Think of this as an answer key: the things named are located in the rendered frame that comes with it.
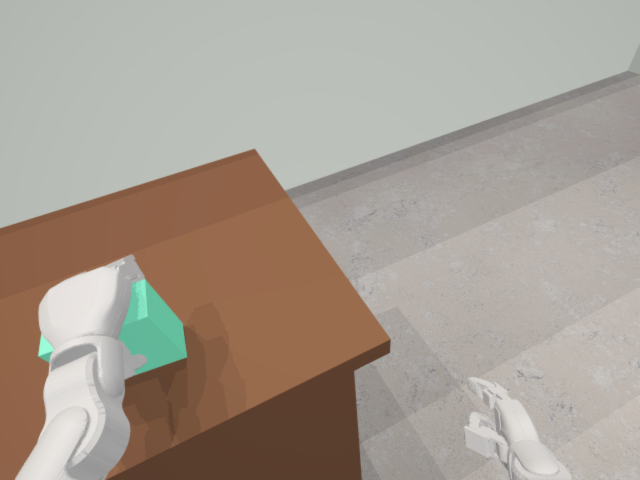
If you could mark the sponge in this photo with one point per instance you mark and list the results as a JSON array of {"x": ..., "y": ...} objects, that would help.
[{"x": 150, "y": 328}]

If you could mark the robot right forearm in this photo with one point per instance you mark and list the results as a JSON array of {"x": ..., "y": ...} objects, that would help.
[{"x": 531, "y": 460}]

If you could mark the right robot hand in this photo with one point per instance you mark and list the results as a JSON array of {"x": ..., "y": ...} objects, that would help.
[{"x": 512, "y": 423}]

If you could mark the table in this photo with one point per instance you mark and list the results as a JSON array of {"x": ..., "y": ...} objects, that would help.
[{"x": 273, "y": 328}]

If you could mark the left robot hand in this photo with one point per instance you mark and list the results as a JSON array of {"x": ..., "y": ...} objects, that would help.
[{"x": 92, "y": 303}]

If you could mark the robot left forearm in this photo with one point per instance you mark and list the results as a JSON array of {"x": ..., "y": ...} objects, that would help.
[{"x": 86, "y": 431}]

